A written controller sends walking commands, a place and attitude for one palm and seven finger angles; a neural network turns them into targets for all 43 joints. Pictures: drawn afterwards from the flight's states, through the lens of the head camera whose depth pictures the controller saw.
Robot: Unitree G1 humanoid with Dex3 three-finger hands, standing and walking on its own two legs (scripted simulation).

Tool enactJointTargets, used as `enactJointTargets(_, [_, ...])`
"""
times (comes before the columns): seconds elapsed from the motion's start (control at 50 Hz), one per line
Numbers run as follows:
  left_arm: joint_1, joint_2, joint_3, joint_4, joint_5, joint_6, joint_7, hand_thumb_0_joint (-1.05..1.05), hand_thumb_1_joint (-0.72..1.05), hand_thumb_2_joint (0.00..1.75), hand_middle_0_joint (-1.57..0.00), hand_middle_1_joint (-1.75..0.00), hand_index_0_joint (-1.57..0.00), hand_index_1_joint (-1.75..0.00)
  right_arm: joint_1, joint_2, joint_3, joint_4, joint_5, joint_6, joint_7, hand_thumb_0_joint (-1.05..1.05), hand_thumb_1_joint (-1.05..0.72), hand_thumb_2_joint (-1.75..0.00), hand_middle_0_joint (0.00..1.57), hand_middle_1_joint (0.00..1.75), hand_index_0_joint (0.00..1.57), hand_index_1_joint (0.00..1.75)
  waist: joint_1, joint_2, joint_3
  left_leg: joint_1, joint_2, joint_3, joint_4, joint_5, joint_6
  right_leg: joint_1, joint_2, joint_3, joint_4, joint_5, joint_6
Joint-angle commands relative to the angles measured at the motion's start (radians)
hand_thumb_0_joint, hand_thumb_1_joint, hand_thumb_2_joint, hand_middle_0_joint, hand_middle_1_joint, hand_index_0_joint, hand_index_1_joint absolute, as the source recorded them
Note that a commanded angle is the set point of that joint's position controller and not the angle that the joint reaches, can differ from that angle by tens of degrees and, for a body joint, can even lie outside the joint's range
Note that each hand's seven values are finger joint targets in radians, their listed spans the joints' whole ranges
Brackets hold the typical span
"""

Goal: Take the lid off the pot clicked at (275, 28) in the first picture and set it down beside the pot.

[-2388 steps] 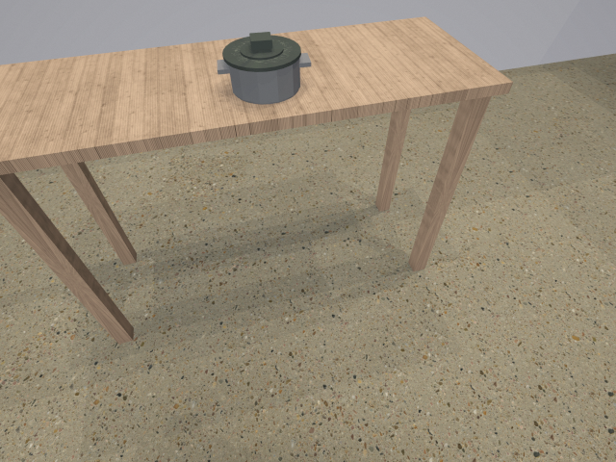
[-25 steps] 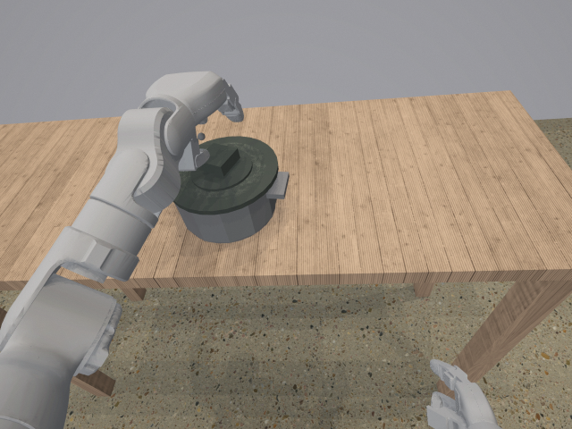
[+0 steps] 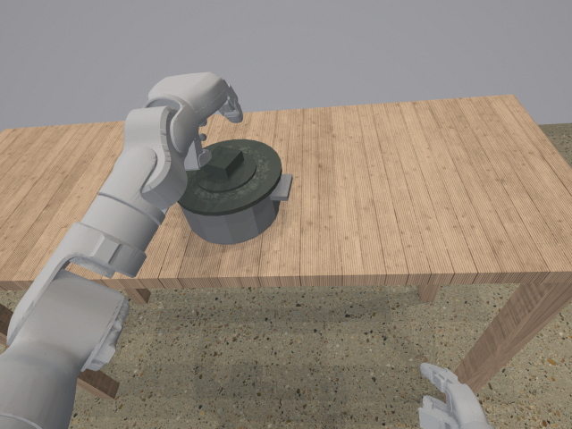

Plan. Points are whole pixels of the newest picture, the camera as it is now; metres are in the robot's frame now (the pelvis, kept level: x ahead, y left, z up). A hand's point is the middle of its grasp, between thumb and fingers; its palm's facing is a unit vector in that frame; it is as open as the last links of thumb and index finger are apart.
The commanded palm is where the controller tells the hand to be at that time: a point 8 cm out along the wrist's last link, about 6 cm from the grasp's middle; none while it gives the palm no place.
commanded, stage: move the open hand above the knob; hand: left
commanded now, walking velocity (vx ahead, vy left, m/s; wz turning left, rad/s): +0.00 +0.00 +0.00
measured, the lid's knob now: (222, 161) +0.46 +0.11 +0.15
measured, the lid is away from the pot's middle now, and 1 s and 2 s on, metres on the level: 0.01 0.01 0.01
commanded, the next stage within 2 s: lower the open fingers around the knob in 0.74 s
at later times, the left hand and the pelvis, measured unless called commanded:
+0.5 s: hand (214, 125) +0.44 +0.10 +0.23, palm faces -0.09 -0.05 -0.99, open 10.1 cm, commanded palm +0.40 +0.12 +0.28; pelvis +0.00 -0.01 +0.00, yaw -1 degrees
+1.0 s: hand (212, 151) +0.42 +0.11 +0.20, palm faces -0.18 -0.05 -0.98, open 10.2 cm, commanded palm +0.40 +0.12 +0.27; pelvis +0.00 +0.00 +0.00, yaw +0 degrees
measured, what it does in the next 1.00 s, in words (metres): stands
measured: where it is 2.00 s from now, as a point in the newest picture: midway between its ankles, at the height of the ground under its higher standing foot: outside the picture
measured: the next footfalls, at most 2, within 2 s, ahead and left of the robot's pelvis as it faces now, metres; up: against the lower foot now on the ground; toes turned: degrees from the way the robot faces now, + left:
none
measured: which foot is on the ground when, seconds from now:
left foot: down 0.00-1.00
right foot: down 0.00-1.00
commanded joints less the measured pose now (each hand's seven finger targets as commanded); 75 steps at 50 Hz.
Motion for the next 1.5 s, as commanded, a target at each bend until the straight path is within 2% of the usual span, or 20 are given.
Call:
enactJointTargets(0.0, [-0.627, 0.206, 0.109, -0.312, 0.027, -0.029, 0.044, 0.00, -0.39, 1.67, -0.86, -0.08, -0.86, -0.08, -0.166, -0.079, -0.031, -0.174, 0.006, -0.057, -0.006, 0.00, -0.90, -0.90, 0.20, 0.30, 0.20, 0.30, -0.017, -0.110, -0.418, 0.260, -0.010, -0.017, 0.002, 0.284, 0.041, 0.073, 0.040, -0.024, -0.038, 0.369, -0.039])
enactJointTargets(0.04, [-0.704, 0.330, 0.203, -0.310, 0.035, -0.037, 0.069, 0.00, -0.39, 1.67, -0.86, -0.08, -0.86, -0.08, -0.135, -0.080, -0.029, -0.149, -0.002, -0.076, -0.018, 0.00, -0.90, -0.90, 0.20, 0.30, 0.20, 0.30, -0.009, -0.100, -0.460, 0.265, -0.011, -0.022, -0.004, 0.281, 0.040, 0.108, 0.045, -0.012, -0.036, 0.379, -0.038])
enactJointTargets(0.16, [-0.460, 0.172, 0.140, -0.006, 0.019, -0.015, 0.087, 0.00, -0.39, 1.67, -0.86, -0.08, -0.86, -0.08, -0.119, -0.089, -0.023, -0.117, -0.004, -0.062, -0.022, 0.00, -0.90, -0.90, 0.20, 0.30, 0.20, 0.30, 0.007, -0.197, -0.298, 0.159, 0.002, 0.003, -0.033, 0.191, 0.026, 0.046, 0.037, -0.034, -0.058, 0.296, -0.036])
enactJointTargets(0.26, [-0.468, 0.096, 0.054, -0.199, 0.028, -0.025, 0.068, 0.00, -0.39, 1.67, -0.86, -0.08, -0.86, -0.08, -0.174, -0.081, -0.034, -0.179, 0.008, -0.042, 0.005, 0.00, -0.90, -0.90, 0.20, 0.30, 0.20, 0.30, -0.003, -0.135, -0.395, 0.224, 0.000, 0.005, -0.002, 0.268, 0.034, 0.072, 0.032, -0.028, -0.041, 0.361, -0.040])
enactJointTargets(0.34, [-0.661, 0.293, 0.181, -0.281, 0.036, -0.032, 0.090, 0.00, -0.39, 1.67, -0.86, -0.08, -0.86, -0.08, -0.147, -0.080, -0.031, -0.157, 0.002, -0.065, -0.012, 0.00, -0.90, -0.90, 0.20, 0.30, 0.20, 0.30, -0.007, -0.123, -0.448, 0.240, -0.008, -0.007, -0.001, 0.276, 0.044, 0.118, 0.038, -0.007, -0.041, 0.397, -0.035])
enactJointTargets(0.38, [-0.622, 0.346, 0.240, -0.166, 0.033, -0.021, 0.100, 0.00, -0.39, 1.67, -0.86, -0.08, -0.86, -0.08, -0.129, -0.084, -0.023, -0.126, -0.004, -0.073, -0.031, 0.00, -0.90, -0.90, 0.20, 0.30, 0.20, 0.30, 0.004, -0.165, -0.385, 0.197, -0.005, -0.002, -0.019, 0.237, 0.042, 0.113, 0.036, -0.007, -0.049, 0.375, -0.032])
enactJointTargets(0.42, [-0.510, 0.322, 0.250, -0.080, 0.002, -0.025, 0.103, 0.00, -0.39, 1.67, -0.86, -0.08, -0.86, -0.08, -0.114, -0.101, -0.028, -0.116, -0.005, -0.068, -0.036, 0.00, -0.90, -0.90, 0.20, 0.30, 0.20, 0.30, 0.009, -0.199, -0.336, 0.161, -0.002, 0.004, -0.021, 0.224, 0.040, 0.111, 0.028, -0.010, -0.062, 0.378, -0.031])
enactJointTargets(0.52, [-0.303, 0.109, 0.096, -0.132, -0.011, -0.019, 0.059, 0.00, -0.39, 1.67, -0.86, -0.08, -0.86, -0.08, -0.172, -0.095, -0.033, -0.174, 0.010, -0.048, -0.008, 0.00, -0.90, -0.90, 0.20, 0.30, 0.20, 0.30, 0.005, -0.187, -0.328, 0.183, -0.002, 0.020, 0.004, 0.281, 0.037, 0.092, 0.022, -0.020, -0.053, 0.436, -0.031])
enactJointTargets(0.64, [-0.639, 0.283, 0.150, -0.365, 0.024, -0.029, 0.058, 0.00, -0.39, 1.67, -0.86, -0.08, -0.86, -0.08, -0.180, -0.078, -0.027, -0.179, 0.012, -0.062, -0.019, 0.00, -0.90, -0.90, 0.20, 0.30, 0.20, 0.30, -0.017, -0.111, -0.420, 0.243, -0.014, 0.002, 0.007, 0.253, 0.049, 0.104, 0.034, -0.001, -0.046, 0.402, -0.029])
enactJointTargets(0.74, [-0.544, 0.321, 0.216, -0.188, 0.023, -0.010, 0.070, 0.00, -0.39, 1.67, -0.86, -0.08, -0.86, -0.08, -0.138, -0.081, -0.020, -0.128, -0.001, -0.078, -0.029, 0.00, -0.90, -0.90, 0.20, 0.30, 0.20, 0.30, 0.006, -0.134, -0.401, 0.215, -0.012, -0.004, 0.002, 0.291, 0.039, 0.119, 0.034, -0.009, -0.039, 0.431, -0.033])
enactJointTargets(0.8, [-0.381, 0.164, 0.115, -0.075, 0.013, 0.003, 0.051, 0.00, -0.39, 1.67, -0.86, -0.08, -0.86, -0.08, -0.154, -0.086, -0.020, -0.135, 0.007, -0.059, -0.017, 0.00, -0.90, -0.90, 0.20, 0.30, 0.20, 0.30, 0.004, -0.183, -0.299, 0.166, -0.005, 0.010, -0.003, 0.248, 0.030, 0.059, 0.030, -0.026, -0.049, 0.394, -0.030])
enactJointTargets(0.86, [-0.320, 0.084, 0.052, -0.148, -0.007, -0.003, 0.022, 0.00, -0.39, 1.67, -0.86, -0.08, -0.86, -0.08, -0.188, -0.090, -0.025, -0.174, 0.015, -0.038, 0.000, 0.00, -0.90, -0.90, 0.20, 0.30, 0.20, 0.30, -0.005, -0.183, -0.321, 0.186, -0.006, 0.013, 0.010, 0.263, 0.032, 0.056, 0.028, -0.032, -0.044, 0.407, -0.031])
enactJointTargets(0.94, [-0.527, 0.238, 0.139, -0.353, 0.001, -0.017, 0.030, 0.00, -0.39, 1.67, -0.86, -0.08, -0.86, -0.08, -0.187, -0.083, -0.027, -0.190, 0.008, -0.042, -0.005, 0.00, -0.90, -0.90, 0.20, 0.30, 0.20, 0.30, -0.007, -0.138, -0.437, 0.236, -0.016, 0.001, 0.017, 0.295, 0.047, 0.121, 0.032, -0.008, -0.037, 0.447, -0.031])
enactJointTargets(1.02, [-0.547, 0.341, 0.239, -0.241, -0.008, -0.017, 0.053, 0.00, -0.39, 1.67, -0.86, -0.08, -0.86, -0.08, -0.135, -0.102, -0.031, -0.142, -0.001, -0.055, -0.023, 0.00, -0.90, -0.90, 0.20, 0.30, 0.20, 0.30, -0.009, -0.133, -0.387, 0.216, -0.010, -0.015, 0.008, 0.284, 0.045, 0.115, 0.037, -0.014, -0.045, 0.430, -0.037])
enactJointTargets(1.12, [-0.262, 0.134, 0.121, -0.077, -0.031, -0.024, 0.040, 0.00, -0.39, 1.67, -0.86, -0.08, -0.86, -0.08, -0.135, -0.099, -0.030, -0.154, 0.005, -0.048, -0.012, 0.00, -0.90, -0.90, 0.20, 0.30, 0.20, 0.30, 0.000, -0.168, -0.290, 0.173, -0.002, 0.002, -0.004, 0.244, 0.031, 0.059, 0.033, -0.035, -0.053, 0.375, -0.036])
enactJointTargets(1.22, [-0.440, 0.090, 0.048, -0.311, -0.034, -0.034, 0.045, 0.00, -0.39, 1.67, -0.86, -0.08, -0.86, -0.08, -0.173, -0.089, -0.041, -0.194, 0.012, -0.038, -0.002, 0.00, -0.90, -0.90, 0.20, 0.30, 0.20, 0.30, -0.031, -0.129, -0.366, 0.238, -0.003, -0.010, 0.013, 0.240, 0.043, 0.045, 0.038, -0.033, -0.054, 0.347, -0.039])
enactJointTargets(1.28, [-0.592, 0.291, 0.183, -0.314, 0.012, -0.031, 0.074, 0.00, -0.39, 1.67, -0.86, -0.08, -0.86, -0.08, -0.128, -0.087, -0.040, -0.157, 0.003, -0.066, -0.019, 0.00, -0.90, -0.90, 0.20, 0.30, 0.20, 0.30, -0.019, -0.092, -0.451, 0.276, -0.008, -0.028, 0.010, 0.276, 0.046, 0.099, 0.051, -0.014, -0.041, 0.388, -0.039])
enactJointTargets(1.32, [-0.511, 0.299, 0.212, -0.171, 0.004, -0.023, 0.088, 0.00, -0.39, 1.67, -0.86, -0.08, -0.86, -0.08, -0.092, -0.106, -0.041, -0.123, -0.003, -0.062, -0.027, 0.00, -0.90, -0.90, 0.20, 0.30, 0.20, 0.30, -0.024, -0.104, -0.385, 0.223, -0.006, -0.024, 0.005, 0.247, 0.043, 0.081, 0.049, -0.020, -0.053, 0.369, -0.042])
enactJointTargets(1.4, [-0.269, 0.099, 0.081, 0.005, -0.009, -0.021, 0.069, 0.00, -0.39, 1.67, -0.86, -0.08, -0.86, -0.08, -0.105, -0.096, -0.028, -0.129, 0.008, -0.052, -0.017, 0.00, -0.90, -0.90, 0.20, 0.30, 0.20, 0.30, -0.011, -0.171, -0.239, 0.149, -0.002, -0.004, -0.018, 0.176, 0.027, 0.016, 0.046, -0.045, -0.061, 0.305, -0.034])
enactJointTargets(1.48, [-0.349, 0.075, 0.046, -0.242, -0.010, -0.032, 0.061, 0.00, -0.39, 1.67, -0.86, -0.08, -0.86, -0.08, -0.152, -0.088, -0.044, -0.180, 0.008, -0.038, 0.003, 0.00, -0.90, -0.90, 0.20, 0.30, 0.20, 0.30, -0.019, -0.122, -0.390, 0.250, -0.001, -0.013, 0.014, 0.285, 0.037, 0.063, 0.043, -0.033, -0.045, 0.385, -0.039])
